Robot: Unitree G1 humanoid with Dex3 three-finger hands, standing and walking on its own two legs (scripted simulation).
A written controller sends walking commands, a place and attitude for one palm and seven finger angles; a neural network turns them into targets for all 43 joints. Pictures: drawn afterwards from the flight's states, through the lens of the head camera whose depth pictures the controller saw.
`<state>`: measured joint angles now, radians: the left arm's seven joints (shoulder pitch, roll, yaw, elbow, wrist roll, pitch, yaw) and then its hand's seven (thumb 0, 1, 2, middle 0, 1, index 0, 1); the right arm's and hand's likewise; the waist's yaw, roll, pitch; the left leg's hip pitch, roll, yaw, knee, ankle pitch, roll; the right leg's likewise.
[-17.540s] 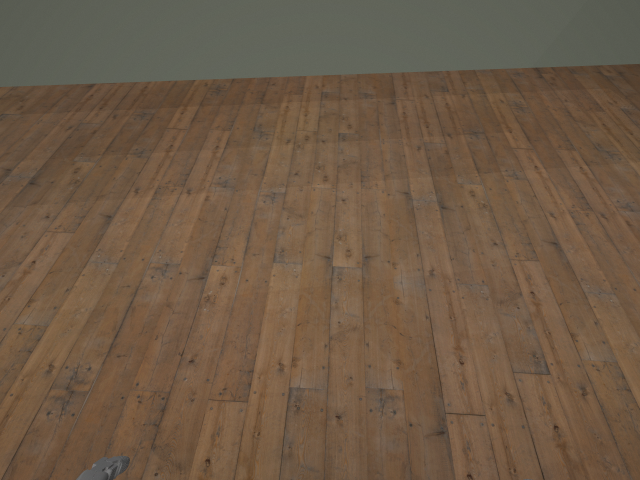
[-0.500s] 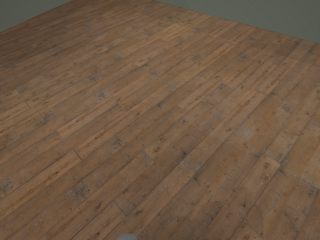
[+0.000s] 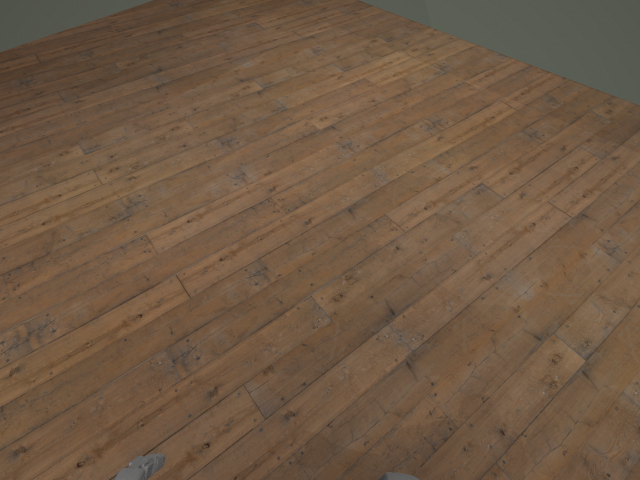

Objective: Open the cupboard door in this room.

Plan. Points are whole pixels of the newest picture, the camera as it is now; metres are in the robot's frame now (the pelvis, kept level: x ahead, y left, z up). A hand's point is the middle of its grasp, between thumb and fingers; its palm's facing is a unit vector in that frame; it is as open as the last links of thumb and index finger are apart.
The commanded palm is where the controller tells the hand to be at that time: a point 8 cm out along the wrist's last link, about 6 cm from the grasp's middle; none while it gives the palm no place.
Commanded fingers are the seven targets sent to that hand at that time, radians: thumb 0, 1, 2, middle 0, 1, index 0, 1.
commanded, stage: turn or walk to find it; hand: left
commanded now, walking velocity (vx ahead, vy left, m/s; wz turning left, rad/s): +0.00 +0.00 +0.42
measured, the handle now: out of the picture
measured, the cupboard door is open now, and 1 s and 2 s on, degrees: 0 0 0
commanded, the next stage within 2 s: none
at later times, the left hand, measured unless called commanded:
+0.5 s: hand out of the picture -0.02 +0.15 -0.16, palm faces +0.28 -0.92 -0.27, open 7.3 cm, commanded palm none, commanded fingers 0.00 0.90 0.90 -0.20 -0.30 -0.20 -0.30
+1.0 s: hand out of the picture -0.07 +0.21 -0.17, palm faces +0.46 -0.85 -0.25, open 7.4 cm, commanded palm none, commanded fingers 0.00 0.90 0.90 -0.20 -0.30 -0.20 -0.30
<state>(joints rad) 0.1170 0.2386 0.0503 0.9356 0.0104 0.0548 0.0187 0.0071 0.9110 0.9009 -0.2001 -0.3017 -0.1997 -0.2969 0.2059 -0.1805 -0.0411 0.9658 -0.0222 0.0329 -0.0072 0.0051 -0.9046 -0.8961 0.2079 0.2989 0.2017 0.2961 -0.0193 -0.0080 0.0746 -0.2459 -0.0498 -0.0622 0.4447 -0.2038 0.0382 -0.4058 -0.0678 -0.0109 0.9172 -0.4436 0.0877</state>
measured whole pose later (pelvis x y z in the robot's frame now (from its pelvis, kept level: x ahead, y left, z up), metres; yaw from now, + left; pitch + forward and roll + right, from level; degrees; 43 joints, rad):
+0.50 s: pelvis -0.02 -0.05 +0.00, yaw +15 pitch +0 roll +3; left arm 0.24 0.17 0.03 0.95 0.02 0.00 0.03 0.00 0.92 0.90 -0.21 -0.30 -0.21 -0.30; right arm 0.20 -0.25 -0.08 1.02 -0.02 0.09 0.00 0.01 -0.91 -0.90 0.20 0.30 0.19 0.29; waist 0.00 0.01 0.08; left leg -0.42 0.04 -0.02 1.00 -0.42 -0.08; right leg -0.19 -0.10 -0.22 0.51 -0.31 -0.03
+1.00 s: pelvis -0.04 -0.02 +0.00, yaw +26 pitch +0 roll +0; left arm 0.16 0.25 0.05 0.96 0.01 0.06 0.02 0.01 0.91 0.90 -0.20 -0.30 -0.20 -0.30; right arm 0.16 -0.18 -0.03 0.95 -0.02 0.03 -0.01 0.00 -0.90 -0.90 0.21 0.30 0.20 0.30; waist 0.01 -0.03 0.07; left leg -0.22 -0.04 -0.04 0.44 -0.22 0.03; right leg -0.43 -0.09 -0.02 0.99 -0.42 0.09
